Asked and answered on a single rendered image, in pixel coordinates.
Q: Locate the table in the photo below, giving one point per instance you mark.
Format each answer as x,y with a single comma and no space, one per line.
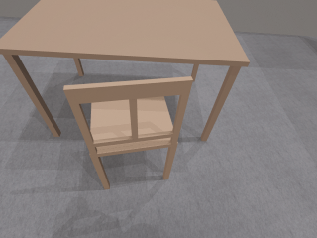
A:
171,31

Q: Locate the chair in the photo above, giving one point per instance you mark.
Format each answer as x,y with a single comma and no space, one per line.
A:
129,116

